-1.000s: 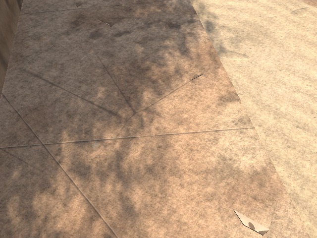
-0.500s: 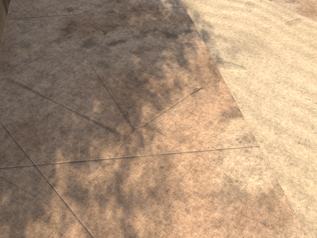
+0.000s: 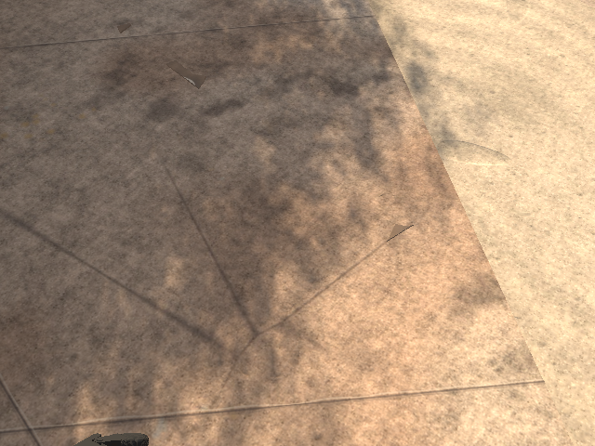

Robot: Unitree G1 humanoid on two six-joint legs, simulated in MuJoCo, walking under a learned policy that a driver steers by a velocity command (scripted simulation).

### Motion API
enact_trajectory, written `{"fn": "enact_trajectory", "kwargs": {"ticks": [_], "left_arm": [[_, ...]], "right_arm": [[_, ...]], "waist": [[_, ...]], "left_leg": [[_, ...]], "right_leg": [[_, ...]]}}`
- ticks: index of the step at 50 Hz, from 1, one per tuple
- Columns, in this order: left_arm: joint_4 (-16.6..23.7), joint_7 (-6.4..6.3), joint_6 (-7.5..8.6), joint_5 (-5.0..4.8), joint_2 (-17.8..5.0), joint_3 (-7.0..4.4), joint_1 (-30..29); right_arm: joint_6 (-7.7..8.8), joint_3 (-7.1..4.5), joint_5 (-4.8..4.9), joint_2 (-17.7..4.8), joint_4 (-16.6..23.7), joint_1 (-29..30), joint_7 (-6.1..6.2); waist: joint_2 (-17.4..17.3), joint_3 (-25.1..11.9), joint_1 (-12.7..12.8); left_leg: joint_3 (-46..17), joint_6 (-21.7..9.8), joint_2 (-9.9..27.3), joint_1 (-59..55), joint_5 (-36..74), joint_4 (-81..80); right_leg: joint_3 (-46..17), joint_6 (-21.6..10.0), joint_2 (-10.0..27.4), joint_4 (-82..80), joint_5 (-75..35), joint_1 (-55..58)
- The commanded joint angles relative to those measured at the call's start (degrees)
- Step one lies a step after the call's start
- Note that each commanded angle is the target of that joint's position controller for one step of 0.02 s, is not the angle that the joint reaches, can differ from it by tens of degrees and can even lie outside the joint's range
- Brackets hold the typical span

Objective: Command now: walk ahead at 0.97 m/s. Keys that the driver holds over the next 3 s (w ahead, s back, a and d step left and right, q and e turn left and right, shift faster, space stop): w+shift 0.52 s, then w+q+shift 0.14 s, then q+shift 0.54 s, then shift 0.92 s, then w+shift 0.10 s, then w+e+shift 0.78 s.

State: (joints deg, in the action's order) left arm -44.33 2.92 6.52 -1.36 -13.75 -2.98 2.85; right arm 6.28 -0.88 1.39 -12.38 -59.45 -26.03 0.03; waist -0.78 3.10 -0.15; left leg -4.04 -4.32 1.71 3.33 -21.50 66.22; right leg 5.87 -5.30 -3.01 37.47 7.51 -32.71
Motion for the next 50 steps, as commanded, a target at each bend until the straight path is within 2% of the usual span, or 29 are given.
{"fn": "enact_trajectory", "kwargs": {"ticks": [1,2,3,6,10,13,17,19,20,21,22,23,24,25,26,28,31,34,36,38,41,43,44,45,46,47,48,49,50], "left_arm": [[-5.5,0.06,0.83,2.01,-4.4,-1.51,19.3],[-5.3,0.37,1.55,2.65,-2.6,-0.89,14.9],[-5.3,0.46,1.64,3.13,-1.1,-0.31,11.9],[-6.6,-0.07,1.52,0.95,-2.2,0.00,10.8],[-7.1,-1.94,2.04,1.01,-5.2,-0.35,16.0],[-7.9,-2.82,2.20,-0.09,-6.8,-0.36,22.1],[-9.3,-3.41,0.12,-0.02,-8.8,-0.86,26.2],[-9.2,-3.52,-1.36,1.76,-11.2,-1.57,25.5],[-9.1,-3.48,-2.26,2.92,-12.0,-1.76,24.1],[-8.0,-3.60,-2.75,3.21,-11.2,-1.29,20.9],[-6.2,-2.61,-1.58,3.09,-0.6,1.14,30.3],[-7.9,-1.86,0.81,-0.19,1.9,2.63,33.0],[-5.4,-2.18,1.92,-2.71,-5.6,0.67,23.6],[-2.7,-2.49,2.48,-3.17,-6.6,0.71,15.7],[-1.4,-2.74,2.75,-1.80,-5.6,0.92,11.5],[-0.6,-2.49,1.51,0.12,-3.9,0.59,12.6],[0.9,-2.66,0.26,1.05,-2.6,1.01,11.1],[4.5,-2.65,1.18,2.09,-4.4,1.04,0.2],[6.3,-1.58,2.51,2.55,-2.6,1.69,-6.1],[8.3,-1.03,2.97,1.92,-3.2,1.23,-9.4],[10.0,-1.47,2.26,1.27,-6.9,-0.36,-9.3],[8.0,-2.30,2.27,1.90,-9.9,-1.72,1.4],[5.8,-2.77,2.16,3.12,-11.9,-2.12,13.2],[5.6,-2.81,1.23,5.00,-13.9,-1.58,16.1],[6.3,-1.62,0.25,3.36,-14.4,-1.96,16.0],[9.3,-2.20,-0.86,2.84,-9.5,-1.31,10.0],[9.1,-2.96,-1.89,2.34,-6.3,-0.34,6.2],[8.6,-3.42,-2.52,2.16,-5.0,0.17,3.6],[7.7,-3.56,-2.82,2.77,-6.1,-0.30,1.3]], "right_arm": [[4.07,-0.75,2.73,-5.0,10.6,9.6,-0.33],[3.39,-1.16,1.55,-4.5,10.9,10.1,-0.19],[2.17,-1.04,1.11,-3.2,10.7,7.6,-0.53],[-0.51,-0.45,0.61,-1.6,11.9,8.4,0.03],[0.15,-0.57,-1.56,-4.7,16.1,20.9,0.28],[1.32,-0.06,-0.57,-3.6,18.2,29.0,-1.11],[1.72,-0.64,0.49,-5.4,21.5,34.4,-2.95],[1.37,-2.40,1.13,-9.2,20.8,27.1,-3.00],[0.81,-3.71,1.76,-11.9,19.0,17.8,-2.56],[-0.09,-4.84,1.63,-14.4,15.4,4.0,-1.79],[-0.05,-6.14,-1.11,-20.7,13.6,-3.6,-1.50],[0.54,-5.86,-0.99,-17.7,11.8,-7.1,-2.51],[0.70,-4.58,-0.94,-12.1,10.9,-4.4,-2.24],[0.90,-3.85,-1.32,-9.6,11.4,0.3,-2.29],[1.28,-3.42,-2.03,-8.4,11.6,4.6,-2.67],[1.54,-2.18,-2.89,-4.9,11.4,9.2,-3.29],[1.19,-2.22,-0.89,-5.7,10.9,8.4,-2.52],[1.18,-2.63,-0.97,-7.7,10.9,5.1,-0.51],[0.43,-3.10,-0.71,-9.4,10.7,2.2,0.44],[-0.43,-3.72,-0.11,-11.0,9.8,-3.0,0.66],[-2.16,-4.25,0.63,-10.4,9.8,-4.3,1.69],[-3.24,-4.93,0.23,-11.2,12.5,0.5,2.30],[-3.46,-4.31,-0.55,-8.9,15.9,4.0,2.39],[-3.62,-2.14,-2.19,0.4,16.1,-8.0,1.86],[-3.69,-1.60,0.74,-4.3,17.1,-16.9,1.15],[-4.66,-2.80,1.23,-8.4,17.4,-10.9,1.41],[-5.68,-3.89,0.72,-11.1,19.3,-3.7,1.76],[-6.86,-4.81,0.15,-11.9,19.7,-0.7,2.15],[-7.86,-5.06,0.01,-10.7,20.6,-0.6,2.15]], "waist": [[0.0,-11.5,6.4],[-2.1,-8.3,2.7],[-0.2,-6.2,-0.7],[3.1,1.3,-4.0],[1.0,5.5,-0.5],[0.1,5.4,3.1],[2.6,6.3,3.4],[7.2,-0.7,-1.7],[9.9,-6.7,-7.1],[9.8,-13.4,-14.4],[-7.9,-25.8,-8.3],[-18.2,-34.9,-7.9],[-14.0,-23.9,-9.2],[-6.7,-15.4,-8.2],[0.6,-10.0,-5.7],[-0.7,-6.1,0.3],[-0.9,0.0,2.9],[0.9,4.9,-0.1],[0.2,5.4,-2.5],[-1.6,3.4,-4.4],[-5.1,0.5,-3.0],[-6.6,-6.7,3.9],[-5.2,-16.6,8.8],[14.6,-28.5,2.5],[25.3,-41.3,0.4],[16.3,-35.7,1.7],[9.6,-25.8,2.0],[5.0,-18.9,0.6],[6.5,-14.8,-1.8]], "left_leg": [[-4.6,-3.8,2.6,39.0,2.1,19.3],[-4.5,-3.8,5.2,35.8,4.9,15.4],[-4.8,-3.5,6.9,33.0,5.7,14.2],[-2.6,-1.0,10.0,35.4,5.4,7.5],[1.7,2.5,9.5,38.5,25.7,-11.8],[5.7,2.5,5.6,29.5,38.7,-27.3],[6.4,1.0,2.1,33.4,32.5,-38.5],[8.2,-1.2,-1.8,27.2,23.7,-36.0],[9.2,-3.0,-3.6,17.8,19.5,-33.9],[6.8,-4.3,-1.2,-0.8,17.5,-31.5],[-20.6,-12.5,14.3,-28.0,-1.3,-31.9],[-47.4,-16.3,20.0,-36.7,-24.8,-47.4],[-43.6,-11.7,17.8,-31.2,-23.8,-51.9],[-33.5,-9.9,16.2,-21.4,-13.9,-51.3],[-26.5,-9.2,14.0,-10.3,-4.4,-52.0],[-19.3,-9.6,9.0,3.4,0.8,-53.8],[-15.9,-11.6,7.6,11.6,1.3,-58.7],[-10.9,-11.0,5.5,14.9,15.0,-60.3],[-4.8,-7.9,1.3,19.4,27.2,-57.2],[-6.8,-5.8,1.9,17.1,27.3,-54.4],[-11.6,-2.6,2.8,6.8,28.1,-44.4],[-11.9,1.1,0.2,5.9,36.5,-29.7],[-10.9,3.9,-2.6,12.8,27.7,-13.9],[-6.3,6.5,-9.0,28.0,-24.5,9.5],[-8.6,6.6,-5.8,33.7,-21.3,22.7],[-6.0,7.8,-1.5,37.3,-15.2,24.0],[-1.9,8.7,0.0,39.2,-10.0,21.2],[-0.4,9.7,1.7,37.4,-7.9,19.6],[-0.4,9.7,3.6,34.8,-7.0,16.7]], "right_leg": [[-38.1,-10.3,18.5,-23.8,20.3,42.1],[-32.1,-9.8,16.5,-24.4,15.6,32.3],[-29.1,-10.1,15.2,-25.4,15.5,24.9],[-21.9,-9.9,14.3,-31.1,15.9,12.9],[-12.3,-8.3,10.4,-33.4,2.3,11.4],[-8.0,-6.6,9.8,-36.0,-1.0,14.2],[-7.1,-5.0,14.7,-32.2,-15.9,34.8],[-6.7,-3.5,16.7,-21.2,-43.0,43.9],[-5.9,-2.8,16.5,-10.0,-54.8,44.6],[-4.2,-1.0,14.7,8.0,-52.0,33.5],[-6.7,1.3,6.2,34.3,-18.8,8.1],[-15.3,1.3,-0.6,46.0,17.7,-3.4],[-15.6,-1.3,3.2,48.2,16.3,-10.5],[-14.2,-2.0,5.7,46.9,13.7,-12.1],[-13.3,-2.1,7.7,42.9,10.8,-10.0],[-13.2,-1.8,11.0,37.3,7.1,-4.0],[-11.5,1.2,12.7,28.9,6.4,-6.3],[-9.7,5.2,10.9,11.4,-7.9,-7.2],[-5.5,6.1,5.4,-1.6,-19.2,2.7],[-5.5,6.3,2.0,-7.5,-25.1,8.4],[-9.2,5.5,0.8,-13.6,-21.0,10.6],[-8.9,3.9,1.6,-14.0,-21.3,22.2],[-13.5,1.6,9.8,-8.1,-33.1,38.6],[-27.5,-4.5,27.9,1.2,-65.4,57.4],[-46.8,-12.6,36.1,-4.8,-43.6,63.1],[-40.7,-11.6,31.1,-9.7,-27.6,56.1],[-31.0,-9.6,27.6,-11.8,-24.7,46.3],[-24.5,-8.4,24.4,-13.6,-26.2,36.7],[-20.7,-8.6,23.5,-15.4,-25.7,28.6]]}}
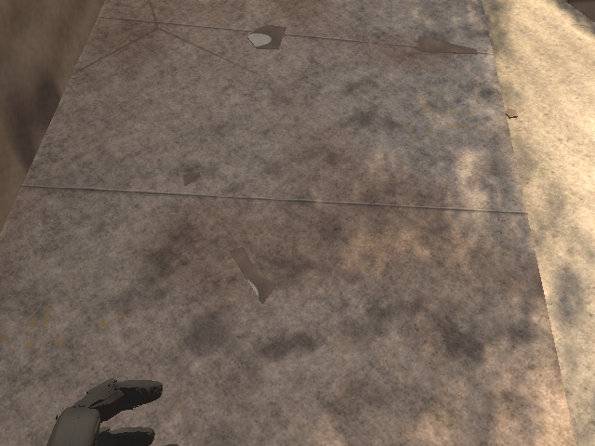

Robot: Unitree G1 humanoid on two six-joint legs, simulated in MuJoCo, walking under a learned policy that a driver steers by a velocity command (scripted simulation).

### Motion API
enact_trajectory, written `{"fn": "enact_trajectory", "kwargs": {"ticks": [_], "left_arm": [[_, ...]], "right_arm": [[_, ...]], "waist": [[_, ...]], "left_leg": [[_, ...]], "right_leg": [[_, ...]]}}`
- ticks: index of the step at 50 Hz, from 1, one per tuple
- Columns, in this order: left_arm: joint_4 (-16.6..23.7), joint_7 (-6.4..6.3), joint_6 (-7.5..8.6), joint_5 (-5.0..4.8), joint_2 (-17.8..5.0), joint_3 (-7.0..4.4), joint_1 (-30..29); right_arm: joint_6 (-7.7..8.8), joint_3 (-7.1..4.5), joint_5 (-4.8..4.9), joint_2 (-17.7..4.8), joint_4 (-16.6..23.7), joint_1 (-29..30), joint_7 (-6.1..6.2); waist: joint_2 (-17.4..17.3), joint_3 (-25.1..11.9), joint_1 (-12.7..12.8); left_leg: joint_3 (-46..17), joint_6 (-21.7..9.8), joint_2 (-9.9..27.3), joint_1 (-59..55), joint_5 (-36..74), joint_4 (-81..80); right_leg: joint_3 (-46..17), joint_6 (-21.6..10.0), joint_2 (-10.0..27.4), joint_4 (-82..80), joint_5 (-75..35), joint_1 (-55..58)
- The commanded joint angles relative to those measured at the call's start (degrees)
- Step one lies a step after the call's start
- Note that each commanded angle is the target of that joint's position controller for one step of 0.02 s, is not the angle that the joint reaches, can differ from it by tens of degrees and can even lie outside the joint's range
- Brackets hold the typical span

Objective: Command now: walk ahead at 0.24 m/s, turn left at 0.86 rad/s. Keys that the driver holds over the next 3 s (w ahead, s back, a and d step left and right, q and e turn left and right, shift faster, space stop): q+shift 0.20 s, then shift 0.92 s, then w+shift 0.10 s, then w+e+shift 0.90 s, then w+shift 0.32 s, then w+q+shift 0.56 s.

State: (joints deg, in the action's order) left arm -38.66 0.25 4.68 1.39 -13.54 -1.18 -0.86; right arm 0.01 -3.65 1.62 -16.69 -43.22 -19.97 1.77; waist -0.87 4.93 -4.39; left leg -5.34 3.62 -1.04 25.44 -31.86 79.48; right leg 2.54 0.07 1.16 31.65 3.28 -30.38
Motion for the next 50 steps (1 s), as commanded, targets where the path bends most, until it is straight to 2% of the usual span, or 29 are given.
{"fn": "enact_trajectory", "kwargs": {"ticks": [1,2,3,6,8,10,11,13,14,15,16,17,18,19,20,21,23,27,30,32,33,34,35,36,37,38,41,44,50], "left_arm": [[1.3,-0.90,-0.94,0.45,-7.0,-2.59,3.6],[0.8,-0.78,-0.64,0.61,-7.7,-3.03,2.2],[0.5,-0.83,-0.39,0.64,-8.4,-3.49,1.6],[-0.1,-1.46,-0.81,-0.07,-11.0,-4.65,-0.2],[0.0,-1.31,-1.60,-1.00,-11.4,-4.83,-2.3],[-0.7,-0.75,-2.16,-1.95,-12.1,-5.17,-1.9],[-1.3,-0.49,-2.44,-2.35,-12.6,-5.39,-0.9],[-2.5,-0.18,-3.26,-3.32,-13.2,-5.58,0.0],[-3.7,0.01,-3.73,-3.51,-11.8,-5.26,2.2],[-4.8,0.39,-4.39,-2.55,-9.3,-4.58,5.9],[-2.6,0.42,-4.88,0.13,-7.5,-3.58,6.6],[-1.9,-0.36,-4.97,-0.69,-10.1,-4.45,2.9],[-1.9,-0.86,-5.19,-2.25,-11.2,-4.80,1.5],[-2.8,-1.39,-5.39,-2.38,-10.6,-4.93,2.7],[-4.1,-1.81,-5.70,-1.62,-10.9,-5.09,3.8],[-4.6,-1.82,-5.85,-1.11,-11.0,-5.20,5.1],[-5.4,-1.57,-5.76,-1.41,-10.3,-5.14,6.9],[-5.1,-1.17,-5.59,-1.42,-6.6,-3.33,5.4],[-5.1,-0.73,-5.45,-1.55,-7.4,-3.08,5.7],[-5.9,-0.45,-5.12,-1.41,-6.8,-2.87,8.0],[-6.5,-0.22,-4.86,-0.82,-6.4,-2.58,9.4],[-6.8,-0.23,-4.64,0.30,-7.8,-2.53,10.7],[-6.5,-0.48,-4.57,0.75,-12.2,-3.29,10.9],[-7.5,-0.32,-4.55,-0.08,-10.5,-2.98,8.1],[-6.3,-0.12,-4.21,-0.17,-7.2,-2.12,5.6],[-6.6,-0.19,-3.83,0.09,-6.8,-1.92,5.6],[-7.8,-0.63,-2.71,-0.43,-7.2,-1.67,8.0],[-8.7,-1.12,-2.88,-0.69,-6.8,-1.40,9.4],[-10.2,-1.16,-3.13,-0.79,-6.2,-1.04,9.7]], "right_arm": [[-2.42,-2.05,0.04,-4.4,5.2,-6.4,0.39],[-2.84,-1.81,0.23,-2.9,6.3,-4.9,0.56],[-2.90,-1.71,0.03,-2.2,7.3,-3.2,0.75],[-2.99,-2.02,-0.42,-3.1,8.3,-0.6,-0.24],[-3.64,-2.44,-0.29,-4.2,8.2,0.7,-1.31],[-4.52,-3.11,-0.31,-6.0,9.2,3.6,-2.15],[-4.72,-3.25,-0.48,-6.4,10.0,5.3,-2.52],[-4.53,-3.61,-1.09,-6.4,10.4,5.5,-2.81],[-4.28,-4.14,-1.76,-7.4,9.6,3.8,-2.30],[-3.78,-5.51,-2.15,-12.4,9.5,1.7,-1.41],[-3.17,-5.68,-2.74,-17.5,12.1,3.3,-0.53],[-1.59,-5.33,-4.17,-17.0,12.6,2.8,-1.34],[-0.39,-4.63,-4.02,-15.4,12.2,4.0,-1.83],[0.14,-4.07,-3.10,-13.5,12.0,7.0,-1.74],[0.10,-3.08,-2.35,-10.8,12.3,9.9,-1.42],[0.00,-2.43,-2.35,-9.9,12.7,11.9,-1.01],[0.14,-1.45,-2.99,-7.9,13.0,13.1,-0.50],[0.11,-1.18,-2.83,-7.0,11.9,12.7,-0.20],[-0.29,-1.23,-2.78,-7.3,9.9,11.2,-0.47],[-0.42,-0.65,-2.20,-6.0,9.0,12.3,-0.77],[-0.40,-0.22,-1.86,-4.8,8.1,11.8,-0.86],[-0.04,0.31,-2.26,-3.3,7.3,10.0,-0.90],[0.44,0.43,-3.18,-2.5,7.2,7.8,-1.20],[0.70,0.52,-3.45,-1.2,7.1,7.3,-1.26],[0.58,0.22,-3.65,-3.0,6.7,10.9,-1.15],[0.30,-0.34,-3.17,-4.1,6.9,12.9,-0.93],[-0.49,-0.41,-3.03,-3.1,5.9,12.1,-0.57],[-0.08,-0.42,-2.88,-1.9,4.4,11.1,-0.71],[0.16,-0.85,-2.65,-1.7,1.7,9.6,-0.48]], "waist": [[7.4,-13.5,1.5],[8.0,-11.2,1.2],[7.6,-10.9,1.4],[6.6,-13.7,1.2],[7.5,-13.0,0.9],[8.3,-11.5,1.6],[8.0,-10.8,2.3],[6.0,-10.1,1.3],[3.7,-9.9,1.2],[-7.5,-8.3,1.7],[-21.7,-7.3,4.8],[-15.0,-12.2,0.7],[-10.0,-11.2,1.2],[-7.0,-10.5,3.0],[-6.1,-10.7,4.0],[-6.9,-11.3,5.1],[-6.0,-12.7,5.9],[-6.4,-12.1,4.2],[-7.3,-11.0,2.8],[-6.6,-9.9,4.5],[-5.6,-9.6,5.5],[-3.5,-10.5,5.1],[4.6,-10.6,2.1],[11.4,-10.0,0.2],[9.8,-7.7,2.0],[8.3,-7.1,3.0],[5.7,-5.8,3.8],[2.7,-5.9,4.5],[0.6,-6.5,4.8]], "left_leg": [[1.6,1.5,7.8,9.1,3.1,-1.1],[2.8,1.3,8.0,7.6,3.6,-5.4],[3.4,1.0,8.4,7.1,5.2,-9.3],[3.9,-0.9,9.4,2.2,15.8,-19.9],[6.2,-2.3,8.0,-2.9,20.9,-26.8],[7.9,-3.6,7.1,-4.5,21.2,-31.5],[8.3,-4.4,6.6,-5.4,19.6,-34.1],[10.1,-6.5,4.1,-9.4,20.4,-43.1],[9.6,-8.0,2.6,-13.6,23.0,-47.2],[-0.7,-11.1,8.4,-18.8,39.5,-55.3],[-19.9,-20.0,21.8,-23.5,52.6,-57.0],[-22.7,-25.0,24.2,-18.7,45.4,-59.9],[-17.4,-22.2,21.3,-17.0,39.2,-60.8],[-13.7,-18.7,18.5,-16.2,33.8,-60.5],[-11.1,-16.4,16.9,-15.3,32.4,-60.2],[-9.1,-15.9,15.8,-12.9,34.2,-60.1],[-6.7,-15.9,14.3,-12.3,35.3,-60.4],[-6.2,-16.3,13.6,-13.5,31.1,-59.9],[-8.6,-17.4,14.3,-12.4,26.5,-59.6],[-8.7,-15.9,13.0,-10.6,24.1,-58.0],[-7.9,-13.7,11.5,-8.8,22.6,-57.3],[-6.7,-10.5,9.0,-6.7,19.7,-55.7],[-2.1,-7.6,4.0,-4.6,14.8,-51.0],[2.2,-5.2,1.4,-8.9,15.3,-51.7],[1.9,-4.5,1.9,-12.5,18.2,-51.6],[1.8,-5.1,2.0,-13.4,20.0,-51.1],[0.2,-6.4,2.9,-12.9,22.3,-52.4],[0.2,-6.4,2.9,-12.4,23.9,-52.9],[0.1,-5.7,3.2,-13.9,27.8,-53.0]], "right_leg": [[-12.8,-13.3,18.0,-12.6,-19.1,19.4],[-8.9,-13.3,17.3,-14.7,-19.0,15.5],[-6.7,-13.7,17.6,-15.7,-20.1,14.7],[-2.1,-13.9,19.6,-17.0,-16.7,15.6],[2.6,-12.1,18.4,-17.2,-8.6,14.1],[4.3,-10.6,19.1,-16.5,-3.3,15.6],[4.2,-9.9,19.5,-15.6,-1.7,16.2],[5.3,-7.4,18.9,-11.0,2.2,17.0],[6.4,-4.8,16.8,-6.1,6.0,15.3],[11.1,-0.2,11.1,6.5,14.3,8.8],[10.5,4.8,3.2,25.9,36.9,-7.1],[-0.2,4.1,1.4,36.4,36.3,-8.9],[-2.2,2.6,2.1,38.4,31.1,-9.3],[-3.1,1.7,2.9,36.8,26.0,-9.5],[-3.7,1.9,3.5,35.9,22.8,-8.2],[-3.2,2.4,3.0,36.7,20.1,-5.0],[-3.0,2.9,2.3,35.4,16.9,-1.6],[-3.4,3.2,2.6,18.4,16.6,3.5],[-2.2,2.9,1.6,10.0,18.6,8.3],[-1.1,1.8,0.8,0.1,13.0,13.4],[-1.0,0.8,0.7,-7.4,5.8,17.8],[-4.8,-0.4,3.9,-8.9,0.0,22.5],[-9.8,-2.9,9.9,-7.8,-7.3,23.3],[-11.3,-5.7,10.6,-9.4,5.3,15.7],[-10.4,-4.5,8.4,-11.1,13.2,11.3],[-8.7,-2.7,7.0,-11.3,15.3,10.2],[-6.3,-1.0,5.1,-9.8,14.3,11.3],[-5.5,-1.3,4.6,-8.5,12.9,13.0],[-4.7,-1.6,3.8,-7.8,10.8,14.2]]}}
Over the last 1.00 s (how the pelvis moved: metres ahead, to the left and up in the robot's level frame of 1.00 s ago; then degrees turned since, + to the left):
0.87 0.05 0.01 18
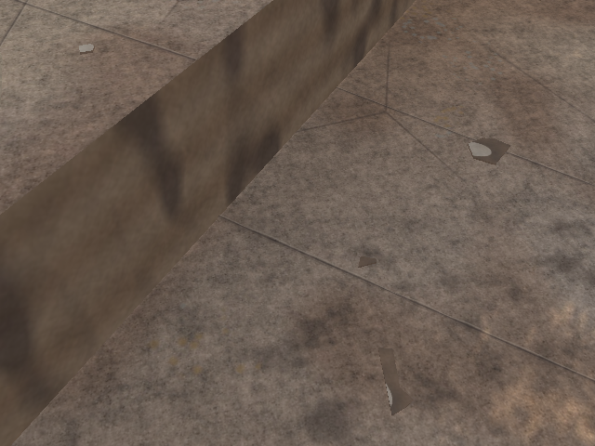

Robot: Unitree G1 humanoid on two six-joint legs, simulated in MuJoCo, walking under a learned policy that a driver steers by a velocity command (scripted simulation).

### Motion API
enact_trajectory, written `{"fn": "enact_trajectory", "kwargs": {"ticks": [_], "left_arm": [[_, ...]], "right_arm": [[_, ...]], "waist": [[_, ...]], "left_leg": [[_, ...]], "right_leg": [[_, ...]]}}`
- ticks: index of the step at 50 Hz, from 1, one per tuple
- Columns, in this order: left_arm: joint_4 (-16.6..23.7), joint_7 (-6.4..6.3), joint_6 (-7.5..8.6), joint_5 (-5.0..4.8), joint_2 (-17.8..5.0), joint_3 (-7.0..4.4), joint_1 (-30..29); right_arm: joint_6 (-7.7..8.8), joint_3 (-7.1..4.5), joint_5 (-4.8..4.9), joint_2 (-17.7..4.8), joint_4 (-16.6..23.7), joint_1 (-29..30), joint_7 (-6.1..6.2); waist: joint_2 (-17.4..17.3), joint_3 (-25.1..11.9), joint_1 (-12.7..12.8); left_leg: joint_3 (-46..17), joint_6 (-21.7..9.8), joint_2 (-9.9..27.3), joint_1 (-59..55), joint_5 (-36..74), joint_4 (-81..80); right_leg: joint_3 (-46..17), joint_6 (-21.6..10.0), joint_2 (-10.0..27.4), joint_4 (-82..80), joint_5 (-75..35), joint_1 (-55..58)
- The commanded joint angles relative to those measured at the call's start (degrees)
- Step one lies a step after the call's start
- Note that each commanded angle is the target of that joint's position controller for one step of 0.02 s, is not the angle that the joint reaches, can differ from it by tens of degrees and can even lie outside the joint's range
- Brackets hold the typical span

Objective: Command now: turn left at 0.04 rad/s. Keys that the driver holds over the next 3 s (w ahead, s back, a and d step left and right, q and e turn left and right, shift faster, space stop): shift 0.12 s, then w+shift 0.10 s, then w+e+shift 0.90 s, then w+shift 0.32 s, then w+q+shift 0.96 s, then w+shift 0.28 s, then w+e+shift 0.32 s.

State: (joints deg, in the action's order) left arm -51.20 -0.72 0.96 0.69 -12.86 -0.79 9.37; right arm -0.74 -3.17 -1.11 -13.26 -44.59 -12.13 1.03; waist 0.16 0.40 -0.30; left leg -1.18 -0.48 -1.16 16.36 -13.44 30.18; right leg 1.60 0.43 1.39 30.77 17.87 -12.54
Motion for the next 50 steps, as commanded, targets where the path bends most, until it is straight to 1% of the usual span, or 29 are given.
{"fn": "enact_trajectory", "kwargs": {"ticks": [1,6,7,8,10,11,12,15,18,19,20,21,22,23,25,27,30,36,38,40,41,42,43,44,45,46,47,48,50], "left_arm": [[1.9,-0.15,0.56,-0.18,-6.6,-1.36,-0.6],[-0.1,-0.08,0.44,-0.31,-6.4,-1.27,-0.5],[-1.3,-0.19,0.17,-0.71,-7.3,-1.72,1.7],[-1.7,-0.25,-0.12,-1.54,-9.2,-2.46,3.1],[-2.1,-0.63,0.66,-2.35,-13.3,-3.83,7.4],[-1.8,-1.03,1.51,-2.75,-14.7,-4.55,6.2],[-1.7,-1.14,2.41,-2.37,-13.5,-4.50,7.0],[0.9,-0.24,3.40,-3.18,-11.3,-4.03,3.2],[2.8,-0.09,2.10,-3.14,-12.1,-4.56,0.8],[4.1,-0.06,2.20,-2.63,-10.1,-3.99,-0.3],[6.5,0.29,2.76,-1.90,-6.1,-2.88,-4.5],[9.2,0.41,3.90,-1.19,-0.8,-1.63,-4.0],[11.2,0.62,4.82,-4.42,-2.3,-1.69,-1.4],[11.3,0.83,4.89,-5.37,-4.8,-2.08,-2.0],[10.7,1.44,4.14,-3.31,-5.3,-2.45,-0.5],[10.9,2.61,2.78,-3.36,-5.0,-2.87,1.1],[12.8,3.40,1.24,-3.67,-3.9,-2.90,-1.0],[18.7,5.45,1.96,-3.25,-2.7,-1.93,-12.5],[19.8,6.13,2.45,-3.59,-3.8,-2.39,-13.2],[19.5,5.92,2.04,-4.56,-7.4,-4.16,-7.0],[17.6,5.61,1.39,-4.75,-11.0,-5.89,2.4],[13.9,4.80,0.50,-4.28,-16.7,-8.65,16.5],[10.4,3.20,-0.49,-4.32,-18.0,-9.63,23.6],[12.2,3.08,0.14,-2.19,-21.2,-9.02,16.7],[14.0,3.33,1.64,-1.25,-16.4,-7.63,16.9],[13.0,3.52,3.06,-0.77,-13.0,-6.88,18.5],[12.6,3.98,4.07,-0.92,-11.2,-6.13,15.5],[13.4,4.05,4.53,-1.04,-9.5,-5.47,10.6],[15.1,3.06,4.54,-1.09,-9.1,-5.20,5.2]], "right_arm": [[0.91,-1.38,0.04,-5.1,2.5,1.4,0.38],[0.91,-1.63,0.30,-5.3,0.1,0.7,0.85],[0.74,-1.84,0.69,-5.5,-1.2,-1.2,1.02],[0.70,-2.35,1.33,-6.2,-1.4,-1.8,1.05],[2.43,-2.07,2.87,-5.0,1.6,4.3,0.63],[3.77,-1.66,3.57,-4.1,2.8,7.2,0.14],[4.95,-2.20,3.17,-5.9,3.3,9.2,-0.19],[7.72,-1.98,3.04,-4.8,2.8,6.5,-1.47],[8.63,-2.75,2.90,-5.0,-2.1,-2.9,-1.77],[8.41,-3.48,3.20,-6.3,-3.8,-8.8,-1.30],[8.26,-4.60,3.23,-9.4,-5.5,-18.4,-0.46],[8.04,-4.80,1.82,-13.7,-4.6,-22.4,-0.04],[8.60,-4.24,0.45,-13.6,-2.7,-18.8,-0.45],[8.88,-3.24,1.31,-10.5,-1.5,-13.5,-0.45],[8.78,-1.89,1.13,-7.5,-1.3,-8.9,-1.00],[8.45,-1.12,0.58,-5.2,-2.0,-7.0,-1.21],[8.40,-0.89,-0.24,-5.2,-2.8,-8.2,-0.87],[7.55,-1.25,0.00,-8.4,-3.5,-11.6,0.86],[6.86,-1.86,0.00,-12.0,-3.1,-11.5,1.28],[5.30,-2.70,0.22,-15.6,-2.5,-11.3,1.96],[4.73,-3.11,0.43,-16.9,-1.4,-8.6,1.76],[4.92,-3.37,1.01,-17.2,0.2,-5.5,1.15],[6.05,-2.46,1.27,-13.0,0.8,-3.7,0.62],[8.95,0.58,0.87,-2.0,5.2,-9.1,-0.12],[12.28,0.89,2.48,-5.2,9.0,-4.6,-0.57],[13.32,0.19,4.20,-8.3,11.1,2.5,-0.47],[13.26,0.27,4.04,-7.7,11.2,2.5,-0.20],[12.36,0.21,2.63,-7.2,9.8,0.2,0.00],[9.87,-0.49,1.57,-8.3,9.1,-3.8,-0.29]], "waist": [[-0.4,-1.9,0.6],[-0.5,-1.7,0.6],[0.5,-3.9,0.9],[2.6,-1.5,1.1],[9.1,6.1,3.5],[11.9,9.6,3.4],[9.9,9.9,4.1],[7.5,5.7,0.7],[6.5,0.8,-4.7],[5.1,-1.5,-7.6],[-1.5,-4.5,-12.8],[-15.4,-8.1,-11.6],[-17.3,-7.9,-8.5],[-11.5,-0.8,-6.6],[-6.2,2.3,-3.8],[-6.5,4.1,-1.7],[-4.1,6.3,-1.6],[-0.6,11.4,-3.4],[-2.9,9.0,-1.5],[-9.2,3.0,4.3],[-12.0,-1.8,9.9],[-11.3,-8.4,16.2],[-3.1,-7.8,17.4],[16.7,-10.0,4.8],[11.0,-19.1,7.7],[4.1,-10.7,8.0],[-4.2,-4.3,3.5],[-7.1,-1.4,-0.1],[-3.5,2.2,-4.4]], "left_leg": [[-4.1,-1.6,3.4,-5.1,9.9,-3.8],[-4.0,-1.4,3.6,-6.5,12.1,-4.0],[-1.7,-1.8,1.4,-6.5,-0.5,-2.5],[-0.1,-2.2,-0.2,-2.1,-16.9,-0.3],[2.9,-2.1,-0.1,14.0,-18.9,8.3],[2.3,-2.5,2.4,18.5,-10.4,13.6],[-0.6,-2.9,4.6,21.7,-11.0,18.2],[-1.0,-2.7,5.7,16.9,-11.4,11.2],[6.7,0.8,-1.1,-10.5,2.1,-2.5],[6.3,1.3,-0.5,-20.9,3.0,-2.6],[-3.1,-0.3,7.3,-33.0,-3.7,-6.4],[-24.2,-3.6,20.7,-38.5,-17.7,-11.8],[-42.2,-10.3,27.9,-32.9,-35.9,-18.0],[-38.1,-10.3,27.8,-29.6,-37.5,-19.1],[-21.9,-7.1,22.7,-22.5,-21.1,-19.2],[-9.0,-4.2,18.8,-17.0,-9.0,-20.4],[2.5,-3.9,16.4,-13.2,1.5,-21.9],[15.1,-1.7,15.4,-16.0,15.3,-25.2],[18.4,-0.7,15.5,-18.3,46.1,-20.0],[18.8,-1.2,17.3,-23.0,76.1,-7.9],[18.2,-2.5,18.2,-21.3,83.7,3.6],[16.2,-3.1,17.1,-13.9,79.3,19.3],[14.8,-0.8,9.6,3.6,32.2,42.2],[5.3,0.9,-1.3,27.3,-18.8,64.5],[-8.0,-1.9,-0.6,34.7,-14.8,66.0],[-8.2,-3.4,1.4,36.8,-9.8,62.0],[-7.9,-3.6,3.6,34.4,-6.3,56.4],[-8.3,-2.7,5.9,29.2,-4.2,52.1],[-7.9,0.1,8.1,23.3,-3.1,45.7]], "right_leg": [[-3.6,-1.9,3.4,-7.0,-4.2,-3.4],[-3.1,-1.8,2.8,-7.3,-5.9,-2.7],[-2.6,-2.8,2.0,-7.9,5.4,-1.8],[-5.1,-4.9,3.1,-9.5,19.5,-3.0],[-22.2,-11.8,14.8,-19.8,38.4,0.5],[-30.3,-15.0,21.3,-24.8,35.8,0.7],[-33.4,-16.1,22.8,-26.0,29.9,1.8],[-25.6,-12.8,17.0,-23.6,17.0,2.5],[-14.8,-9.6,7.4,-15.7,10.6,-10.4],[-13.5,-8.1,5.1,-10.2,8.2,-17.0],[-9.9,-4.7,0.9,6.4,4.8,-27.3],[-6.8,-3.1,-1.9,27.7,11.7,-37.2],[-10.7,-4.0,0.1,40.1,9.8,-44.5],[-10.9,-4.6,3.6,46.0,4.7,-51.1],[-9.9,-4.5,6.5,47.8,-3.7,-48.9],[-9.1,-3.9,8.2,46.1,-8.3,-44.5],[-7.4,-2.7,7.4,44.8,-14.2,-43.6],[2.6,-5.7,4.7,21.9,-21.7,-38.6],[8.5,-8.4,0.2,16.6,-18.9,-28.9],[11.5,-10.4,-4.6,17.3,-12.6,-19.2],[10.9,-12.1,-5.9,18.0,-8.5,-8.1],[7.3,-14.7,-6.6,13.0,-8.0,11.0],[-1.7,-16.1,-3.3,7.9,-8.0,27.3],[-33.0,-24.8,7.1,1.2,3.1,38.1],[-52.7,-28.0,12.8,-12.7,23.3,39.9],[-52.4,-24.3,12.9,-18.6,23.1,32.4],[-47.5,-22.5,12.0,-19.0,18.2,21.0],[-41.3,-21.0,9.2,-18.2,13.1,10.8],[-33.0,-20.6,4.0,-19.6,8.2,-2.4]]}}
Over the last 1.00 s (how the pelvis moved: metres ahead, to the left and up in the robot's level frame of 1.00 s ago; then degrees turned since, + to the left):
0.12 0.01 0.02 22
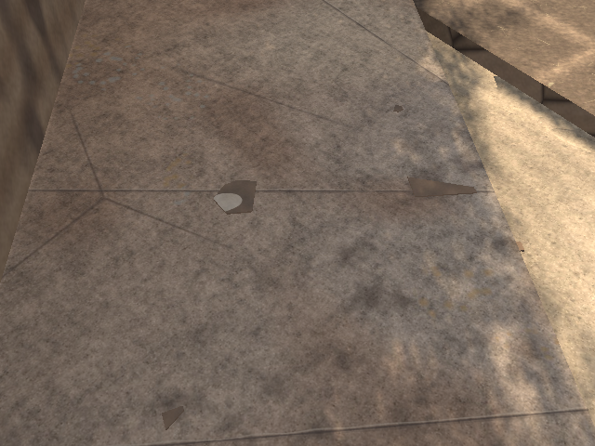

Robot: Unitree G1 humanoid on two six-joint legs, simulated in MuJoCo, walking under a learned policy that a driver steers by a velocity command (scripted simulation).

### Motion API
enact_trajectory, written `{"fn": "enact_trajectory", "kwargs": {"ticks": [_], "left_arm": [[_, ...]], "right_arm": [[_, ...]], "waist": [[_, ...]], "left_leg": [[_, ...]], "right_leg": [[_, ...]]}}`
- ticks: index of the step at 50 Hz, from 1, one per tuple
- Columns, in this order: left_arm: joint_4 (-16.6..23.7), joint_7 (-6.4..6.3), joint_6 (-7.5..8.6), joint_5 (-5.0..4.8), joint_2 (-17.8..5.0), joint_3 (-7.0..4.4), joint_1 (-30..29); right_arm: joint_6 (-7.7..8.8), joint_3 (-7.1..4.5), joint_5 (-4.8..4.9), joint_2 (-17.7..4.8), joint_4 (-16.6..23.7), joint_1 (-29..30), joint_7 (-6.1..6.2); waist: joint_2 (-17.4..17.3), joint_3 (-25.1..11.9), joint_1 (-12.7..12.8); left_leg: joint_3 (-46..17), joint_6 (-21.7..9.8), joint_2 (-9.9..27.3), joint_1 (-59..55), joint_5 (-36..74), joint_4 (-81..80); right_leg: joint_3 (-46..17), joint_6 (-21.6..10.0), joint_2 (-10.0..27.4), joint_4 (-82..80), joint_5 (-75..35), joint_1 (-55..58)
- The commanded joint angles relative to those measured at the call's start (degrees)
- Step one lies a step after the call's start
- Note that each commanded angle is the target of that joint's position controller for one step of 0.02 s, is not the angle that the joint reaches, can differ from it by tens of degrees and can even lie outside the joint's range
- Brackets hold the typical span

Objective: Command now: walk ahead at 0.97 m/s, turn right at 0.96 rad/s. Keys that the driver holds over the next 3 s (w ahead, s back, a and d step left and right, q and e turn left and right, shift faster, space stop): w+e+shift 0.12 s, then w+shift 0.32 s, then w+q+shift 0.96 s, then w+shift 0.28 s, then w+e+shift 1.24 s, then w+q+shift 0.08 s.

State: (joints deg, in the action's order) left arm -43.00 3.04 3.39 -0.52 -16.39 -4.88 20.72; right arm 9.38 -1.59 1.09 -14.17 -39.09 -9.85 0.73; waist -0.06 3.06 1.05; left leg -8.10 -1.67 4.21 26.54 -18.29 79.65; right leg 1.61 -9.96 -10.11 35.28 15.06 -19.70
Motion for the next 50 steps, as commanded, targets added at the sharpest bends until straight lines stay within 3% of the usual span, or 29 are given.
{"fn": "enact_trajectory", "kwargs": {"ticks": [1,4,6,10,12,14,15,16,17,18,19,20,21,23,26,29,34,36,37,38,39,40,41,42,43,44,45,47,50], "left_arm": [[6.7,-1.21,2.07,-0.50,-5.1,-0.87,-6.3],[5.9,-3.31,2.03,-0.96,-5.7,-0.81,-3.9],[4.6,-3.86,1.36,-1.27,-6.4,-1.15,-1.1],[1.6,-3.91,1.30,-2.27,-4.8,-0.98,4.7],[0.4,-4.31,0.53,-1.60,-5.1,-1.31,5.3],[1.4,-3.41,-0.06,0.86,-7.6,-1.52,1.0],[3.7,-2.93,0.26,2.39,-4.0,-0.05,-2.5],[3.5,-2.22,1.14,-1.58,4.5,2.27,13.0],[2.3,-2.86,1.05,-3.97,-1.1,2.39,9.1],[4.2,-2.84,1.16,-3.31,-5.2,1.59,-1.5],[6.0,-2.91,1.69,-1.81,-4.5,1.98,-8.6],[7.4,-2.72,2.30,-0.77,-3.1,2.09,-11.9],[7.7,-2.33,2.29,-0.99,-1.9,2.14,-11.3],[7.3,-2.24,1.79,-1.34,-0.4,2.48,-10.0],[10.0,-1.94,2.68,0.26,0.4,3.37,-14.5],[12.4,-0.64,4.08,0.78,0.1,3.88,-23.4],[13.0,-0.20,5.30,-0.88,-3.8,1.73,-27.1],[11.7,-1.14,5.31,-1.18,-7.6,-0.66,-17.7],[9.5,-2.05,4.91,-1.14,-9.5,-1.76,-5.1],[6.9,-3.03,3.90,-1.04,-14.8,-2.74,7.4],[6.2,-1.61,4.02,0.55,-16.5,-2.50,7.0],[6.5,-1.67,3.73,0.24,-9.2,-1.33,3.2],[5.5,-2.04,3.43,-0.24,-6.0,-0.56,0.9],[4.6,-2.05,3.21,0.61,-4.8,-0.17,-1.8],[3.6,-2.01,3.17,1.63,-2.8,0.14,-4.5],[2.9,-2.14,3.21,2.19,-1.4,0.42,-6.6],[2.2,-2.08,3.30,1.49,-0.4,0.46,-8.4],[1.6,-2.24,3.62,0.59,-1.4,0.11,-10.5],[1.5,-3.09,4.10,0.88,-5.0,-0.64,-12.9]], "right_arm": [[-1.05,-2.26,-1.15,-7.8,4.0,-5.2,0.13],[-1.16,-1.22,-3.33,-5.4,8.6,7.3,0.37],[-0.92,-0.55,-2.57,-3.0,10.2,12.9,-0.11],[-0.20,-1.84,0.22,-5.9,11.9,17.3,-1.08],[0.21,-3.02,0.51,-8.2,11.5,15.0,-1.63],[0.06,-5.42,1.14,-12.8,8.5,-1.5,-1.04],[-0.73,-5.39,0.52,-14.3,6.1,-16.9,-0.31],[-0.73,-6.10,-0.98,-18.5,1.8,-20.0,-1.90],[-0.78,-4.79,-0.87,-11.1,2.3,-19.9,-2.27],[-1.54,-4.00,-0.69,-7.3,2.0,-16.3,-1.67],[-2.20,-3.92,-1.39,-8.0,1.2,-14.9,-1.73],[-2.18,-3.79,-1.89,-8.0,0.3,-13.7,-2.08],[-1.89,-3.06,-2.42,-6.3,-0.2,-12.1,-2.20],[-1.83,-1.81,-0.97,-3.1,-1.5,-11.9,-2.96],[-1.85,-2.22,0.13,-5.8,-2.3,-12.8,-2.08],[-2.06,-2.95,0.59,-8.4,-2.4,-13.9,-0.73],[-3.75,-2.92,1.53,-8.7,-4.9,-19.8,0.16],[-4.92,-3.19,0.38,-10.4,-5.4,-20.1,0.07],[-5.16,-2.97,-0.57,-10.3,-3.6,-16.8,0.08],[-4.65,-0.87,-3.37,-3.1,-1.4,-18.5,0.28],[-3.41,0.51,2.76,1.2,0.5,-27.4,0.13],[-3.70,-0.66,4.47,-4.1,-0.8,-21.0,0.89],[-3.97,-1.05,3.67,-5.5,0.6,-13.5,0.90],[-4.51,-1.15,2.31,-5.1,1.1,-10.2,0.70],[-5.19,-1.62,1.17,-4.7,1.9,-8.3,0.22],[-6.32,-1.69,1.54,-3.5,2.5,-8.8,-0.63],[-7.45,-1.53,2.09,-2.1,3.0,-8.4,-1.07],[-8.76,-1.15,1.59,-1.3,4.6,-6.1,-1.44],[-8.52,-0.88,0.85,-2.8,6.0,-3.2,-2.52]], "waist": [[-2.7,0.8,-6.0],[-1.2,4.3,-2.0],[1.4,2.9,1.3],[6.0,0.5,5.3],[7.8,-0.5,3.4],[10.0,-11.3,-7.2],[7.3,-21.8,-14.0],[-27.2,-31.7,-4.4],[-23.0,-25.4,-7.9],[-12.9,-14.1,-9.6],[-0.8,-8.0,-9.2],[1.0,-3.8,-7.3],[-1.3,-2.8,-4.4],[-3.3,-1.5,-1.8],[-1.9,3.3,-0.7],[-1.9,4.7,-3.0],[-4.9,2.8,-3.3],[-7.3,-4.7,3.1],[-8.5,-12.2,10.2],[5.4,-24.4,11.4],[28.4,-34.2,4.9],[18.3,-22.4,6.8],[12.1,-13.1,7.5],[3.8,-8.3,5.2],[3.0,-5.0,2.8],[5.6,-3.1,0.5],[6.5,-1.3,-0.8],[4.6,2.0,-2.4],[2.2,3.7,-3.9]], "left_leg": [[0.2,2.5,3.4,11.6,2.0,-8.2],[5.3,5.3,0.8,5.0,15.7,-26.6],[7.3,5.8,-2.5,-1.6,24.7,-39.3],[5.1,4.8,-3.0,-1.8,29.8,-51.0],[5.4,2.5,-3.4,-0.8,23.9,-52.8],[7.7,-2.0,-4.1,-18.2,17.3,-49.6],[-0.5,-4.7,3.4,-40.2,7.7,-42.2],[-38.1,-16.3,18.5,-58.6,-20.0,-56.6],[-47.0,-13.9,18.1,-56.5,-34.3,-64.2],[-35.9,-11.3,15.4,-48.3,-26.2,-64.3],[-27.3,-9.7,12.3,-38.9,-14.0,-64.4],[-22.3,-10.2,10.1,-32.4,-7.7,-65.0],[-18.7,-10.1,8.5,-27.7,-5.0,-66.2],[-15.3,-10.7,6.3,-23.2,-1.5,-68.5],[-15.1,-13.5,7.4,-17.9,2.8,-71.8],[-7.6,-11.6,4.2,-10.4,8.6,-74.1],[-7.2,-8.4,6.4,-17.0,16.9,-69.6],[-5.0,-5.7,4.2,-19.0,37.7,-53.1],[-4.3,-3.4,2.0,-8.2,34.9,-37.1],[-1.5,-2.4,-2.8,3.1,3.9,-16.1],[-2.7,-1.7,-5.3,17.1,-10.7,0.9],[-1.7,-1.6,-1.4,23.8,-6.1,6.0],[1.0,-1.6,0.3,26.8,-2.0,6.7],[1.6,-1.4,2.8,23.5,0.7,4.6],[1.3,-1.4,4.6,20.4,2.2,1.0],[0.7,-1.3,6.2,17.7,2.1,-0.3],[0.8,-1.2,7.4,17.5,0.8,-1.9],[1.3,-0.7,8.3,19.4,2.3,-4.0],[3.2,-0.2,8.1,18.0,14.5,-13.9]], "right_leg": [[-29.5,-9.8,14.2,-24.6,8.3,0.5],[-20.3,-7.7,8.6,-24.1,-5.3,-9.8],[-18.1,-4.8,6.5,-22.1,-5.8,-10.8],[-22.5,-3.1,11.7,-18.1,-4.7,4.4],[-23.9,-2.3,14.7,-13.3,-19.9,15.2],[-21.2,0.4,14.1,4.2,-45.5,17.6],[-19.4,1.7,12.5,24.2,-38.3,4.3],[-15.3,5.6,2.3,46.6,11.9,-16.8],[-13.8,4.9,6.8,50.1,10.8,-25.2],[-11.6,4.3,9.0,49.2,7.7,-28.2],[-10.0,4.0,10.5,46.4,5.6,-26.3],[-9.8,4.0,11.5,42.7,4.2,-25.7],[-10.3,3.8,13.6,39.7,2.9,-22.9],[-8.8,3.9,15.1,35.2,2.6,-21.3],[-7.6,6.9,17.1,24.8,-2.0,-25.6],[-5.2,9.8,14.4,7.3,-17.1,-15.0],[-5.1,10.0,10.2,-5.3,-20.2,-1.3],[-2.7,7.6,8.1,-5.3,-11.9,10.9],[-6.1,6.1,13.2,-1.1,-9.8,28.3],[-21.5,5.6,25.7,0.4,-0.3,46.2],[-55.5,-4.2,36.8,-15.8,25.7,53.9],[-51.9,-2.3,33.7,-20.2,32.6,46.3],[-40.5,-0.6,32.2,-19.1,23.6,38.4],[-32.1,0.0,30.6,-19.1,11.3,29.0],[-25.1,0.2,28.1,-19.8,4.6,21.5],[-19.9,0.6,27.2,-21.0,1.2,16.5],[-15.5,1.0,27.0,-22.6,-1.4,13.7],[-8.6,1.3,27.3,-25.4,-7.7,10.2],[2.3,2.6,24.7,-28.3,-12.3,8.4]]}}
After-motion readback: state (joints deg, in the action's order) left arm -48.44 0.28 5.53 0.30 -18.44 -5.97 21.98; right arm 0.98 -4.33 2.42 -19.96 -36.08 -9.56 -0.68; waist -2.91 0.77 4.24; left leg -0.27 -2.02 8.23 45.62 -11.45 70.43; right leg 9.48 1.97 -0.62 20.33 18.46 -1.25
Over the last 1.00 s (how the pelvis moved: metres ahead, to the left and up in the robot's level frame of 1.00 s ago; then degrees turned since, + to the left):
0.43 -0.10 -0.02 -36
